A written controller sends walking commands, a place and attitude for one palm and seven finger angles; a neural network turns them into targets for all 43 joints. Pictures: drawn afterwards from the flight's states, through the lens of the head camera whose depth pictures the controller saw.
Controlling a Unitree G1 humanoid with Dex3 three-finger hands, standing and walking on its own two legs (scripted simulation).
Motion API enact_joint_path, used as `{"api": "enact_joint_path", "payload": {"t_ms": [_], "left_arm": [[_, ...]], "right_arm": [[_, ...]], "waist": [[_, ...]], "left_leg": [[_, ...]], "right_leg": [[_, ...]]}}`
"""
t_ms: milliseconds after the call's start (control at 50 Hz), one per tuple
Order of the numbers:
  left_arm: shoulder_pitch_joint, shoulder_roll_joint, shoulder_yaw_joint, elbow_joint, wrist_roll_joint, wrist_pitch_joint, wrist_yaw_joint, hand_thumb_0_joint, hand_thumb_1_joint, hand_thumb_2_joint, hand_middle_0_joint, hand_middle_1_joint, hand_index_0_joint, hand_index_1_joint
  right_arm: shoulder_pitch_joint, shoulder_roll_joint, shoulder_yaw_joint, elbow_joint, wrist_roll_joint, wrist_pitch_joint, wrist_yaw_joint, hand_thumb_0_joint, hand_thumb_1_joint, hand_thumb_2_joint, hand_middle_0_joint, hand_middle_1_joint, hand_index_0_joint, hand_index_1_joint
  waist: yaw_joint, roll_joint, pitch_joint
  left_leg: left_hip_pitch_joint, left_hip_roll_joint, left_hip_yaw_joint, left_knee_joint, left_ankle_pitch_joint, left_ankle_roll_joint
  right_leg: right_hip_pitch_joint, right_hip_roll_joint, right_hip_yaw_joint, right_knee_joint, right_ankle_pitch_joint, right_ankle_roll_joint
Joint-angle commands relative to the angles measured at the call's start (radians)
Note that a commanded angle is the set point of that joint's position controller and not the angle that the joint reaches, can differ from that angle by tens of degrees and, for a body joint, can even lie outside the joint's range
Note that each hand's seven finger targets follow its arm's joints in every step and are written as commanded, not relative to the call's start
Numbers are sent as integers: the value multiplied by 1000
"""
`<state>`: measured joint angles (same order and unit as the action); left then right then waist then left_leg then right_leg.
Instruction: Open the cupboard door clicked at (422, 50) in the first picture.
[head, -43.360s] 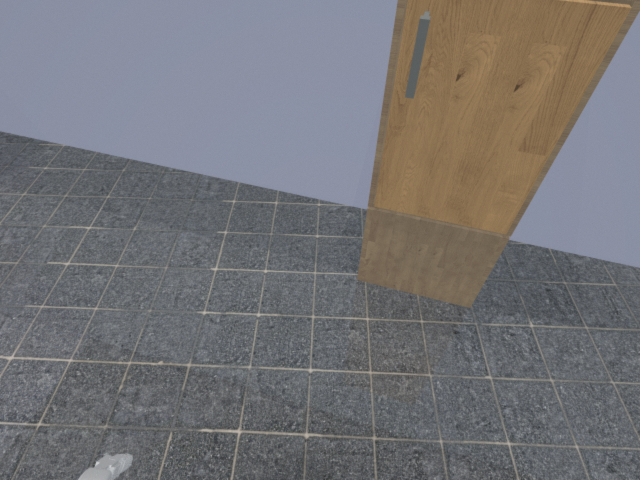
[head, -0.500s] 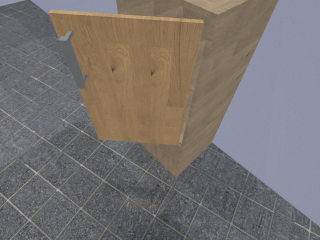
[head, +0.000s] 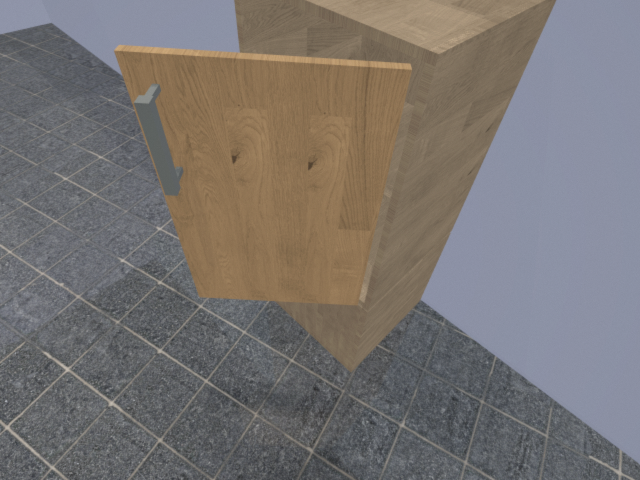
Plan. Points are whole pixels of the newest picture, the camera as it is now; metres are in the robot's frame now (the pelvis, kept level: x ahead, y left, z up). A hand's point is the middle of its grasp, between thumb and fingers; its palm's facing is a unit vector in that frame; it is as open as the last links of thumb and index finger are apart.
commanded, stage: look again from close up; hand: left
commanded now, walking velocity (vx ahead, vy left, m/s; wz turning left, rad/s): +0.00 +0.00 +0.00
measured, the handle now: (163, 142) +0.53 +0.27 +0.12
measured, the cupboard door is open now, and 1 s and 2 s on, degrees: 43 43 43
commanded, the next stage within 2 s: shuffle to correct the standing spot in 0.58 s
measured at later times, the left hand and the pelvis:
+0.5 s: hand out of the picture -0.02 +0.15 -0.17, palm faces +0.00 -0.98 -0.21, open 7.4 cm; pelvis -0.03 -0.02 +0.00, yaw +0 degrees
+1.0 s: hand out of the picture -0.03 +0.15 -0.18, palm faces +0.05 -0.98 -0.19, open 7.4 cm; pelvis -0.02 -0.02 -0.01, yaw +0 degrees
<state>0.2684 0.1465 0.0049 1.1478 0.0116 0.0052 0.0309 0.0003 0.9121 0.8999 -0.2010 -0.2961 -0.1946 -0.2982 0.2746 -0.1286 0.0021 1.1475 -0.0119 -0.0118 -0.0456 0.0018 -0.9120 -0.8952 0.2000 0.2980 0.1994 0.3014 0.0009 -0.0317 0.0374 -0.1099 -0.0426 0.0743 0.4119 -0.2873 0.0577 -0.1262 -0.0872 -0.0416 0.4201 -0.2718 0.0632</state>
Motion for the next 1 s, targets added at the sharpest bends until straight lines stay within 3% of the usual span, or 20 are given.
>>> {"api": "enact_joint_path", "payload": {"t_ms": [0, 20, 60, 80, 100, 120, 140, 200, 240, 300, 400, 660, 740, 820, 860, 900, 980], "left_arm": [[77, 66, 14, -18, -2, -8, 10, 0, 900, 900, -200, -300, -200, -300], [81, 64, 15, -19, -1, -8, 10, 0, 900, 900, -200, -300, -200, -300], [80, 62, 15, -19, -1, -9, 11, 0, 900, 900, -200, -300, -200, -300], [86, 101, 0, -16, 12, -36, 50, 0, 900, 900, -200, -300, -200, -300], [106, 107, 6, -51, 5, -36, 44, 0, 900, 900, -200, -300, -200, -300], [100, 109, 6, -51, 4, -41, 34, 0, 900, 900, -200, -300, -200, -300], [99, 106, 2, -50, 2, -41, 28, 0, 900, 900, -200, -300, -200, -300], [90, 74, -3, -58, 1, -37, 23, 0, 900, 900, -200, -300, -200, -300], [78, 75, -6, -65, 0, -35, 21, 0, 900, 900, -200, -300, -200, -300], [68, 81, -8, -72, -1, -29, 17, 0, 900, 900, -200, -300, -200, -300], [71, 102, -8, -78, 1, -25, 9, 0, 900, 900, -200, -300, -200, -300], [71, 119, -3, -80, -1, -34, 3, 0, 900, 900, -200, -300, -200, -300], [78, 134, 8, -85, 3, -32, 5, 0, 900, 900, -200, -300, -200, -300], [83, 171, 29, -96, 5, -24, 7, 0, 900, 900, -200, -300, -200, -300], [79, 180, 40, -104, 7, -23, 9, 0, 900, 900, -200, -300, -200, -300], [66, 183, 49, -116, 8, -20, 11, 0, 900, 900, -200, -300, -200, -300], [52, 166, 59, -139, 11, -6, 12, 0, 900, 900, -200, -300, -200, -300]], "right_arm": [[75, -110, -24, -12, 1, -13, -6, 0, -900, -900, 200, 300, 200, 300], [76, -105, -24, -12, 2, -12, -6, 0, -900, -900, 200, 300, 200, 300], [85, -104, -25, -8, 1, -13, -6, 0, -900, -900, 200, 300, 200, 300], [41, -167, -18, -85, 22, -27, 12, 0, -900, -900, 200, 300, 200, 300], [86, -138, -20, -99, -3, -32, 14, 0, -900, -900, 200, 300, 200, 300], [51, -123, -15, -96, -9, -37, 14, 0, -900, -900, 200, 300, 200, 300], [76, -118, -12, -106, -6, -37, 12, 0, -900, -900, 200, 300, 200, 300], [101, -126, -13, -124, -1, -36, 9, 0, -900, -900, 200, 300, 200, 300], [95, -128, -11, -126, 0, -34, 8, 0, -900, -900, 200, 300, 200, 300], [73, -124, -9, -129, 2, -25, 14, 0, -900, -900, 200, 300, 200, 300], [57, -124, -4, -119, 0, -17, 24, 0, -900, -900, 200, 300, 200, 300], [51, -118, -1, -82, 1, -20, 23, 0, -900, -900, 200, 300, 200, 300], [54, -117, -4, -81, 0, -8, 26, 0, -900, -900, 200, 300, 200, 300], [58, -108, -11, -96, -2, 11, 31, 0, -900, -900, 200, 300, 200, 300], [64, -104, -15, -100, -3, 14, 33, 0, -900, -900, 200, 300, 200, 300], [78, -103, -19, -103, -3, 11, 32, 0, -900, -900, 200, 300, 200, 300], [95, -129, -26, -116, -5, 6, 30, 0, -900, -900, 200, 300, 200, 300]], "waist": [[4, 39, 41], [5, 17, 43], [2, 34, 41], [-1, 92, 50], [1, 159, -7], [18, 216, -4], [8, 171, -28], [-3, 63, -81], [-2, 32, -44], [-2, -11, 50], [3, 1, 112], [5, 21, 40], [12, 8, 35], [14, -55, 56], [12, -86, 54], [8, -81, 45], [10, 32, 29]], "left_leg": [[-22, 143, -113, -80, 376, -37], [-25, 142, -112, -80, 359, -34], [-29, 140, -113, -81, 356, -37], [-85, 168, -122, 56, 723, -65], [-75, 149, -127, 44, 576, -65], [-82, 135, -116, 39, 560, -54], [-78, 147, -128, 28, 466, -35], [-40, 158, -141, 38, 485, -7], [-58, 154, -137, 35, 460, -3], [-114, 137, -133, -16, 225, -6], [-157, 122, -121, -69, 40, -14], [-102, 126, -94, -60, 103, -27], [-120, 104, -67, -13, 59, -35], [-160, 75, -28, 58, -24, -49], [-173, 71, -21, 92, -19, -52], [-157, 74, -23, 85, 13, -52], [-129, 116, -69, 41, 159, -27]], "right_leg": [[-23, -29, 26, -39, 181, -64], [-20, -29, 23, -46, 180, -65], [-18, -29, 27, -41, 184, -65], [-68, -33, 41, 10, 309, -61], [-28, -25, 25, 65, 156, -89], [-29, -29, 29, 59, 206, -92], [-30, -17, 24, 58, 127, -95], [-24, -5, 12, 76, 143, -93], [-34, -8, 17, 73, 156, -91], [-80, -17, 39, 31, 98, -88], [-118, -18, 64, -15, -8, -90], [-93, -28, 85, -52, 47, -95], [-88, -60, 115, -57, 3, -112], [-111, -128, 188, -101, -76, -151], [-116, -157, 213, -104, -50, -165], [-119, -161, 197, -66, 19, -168], [-133, -91, 95, 72, 50, -131]]}}
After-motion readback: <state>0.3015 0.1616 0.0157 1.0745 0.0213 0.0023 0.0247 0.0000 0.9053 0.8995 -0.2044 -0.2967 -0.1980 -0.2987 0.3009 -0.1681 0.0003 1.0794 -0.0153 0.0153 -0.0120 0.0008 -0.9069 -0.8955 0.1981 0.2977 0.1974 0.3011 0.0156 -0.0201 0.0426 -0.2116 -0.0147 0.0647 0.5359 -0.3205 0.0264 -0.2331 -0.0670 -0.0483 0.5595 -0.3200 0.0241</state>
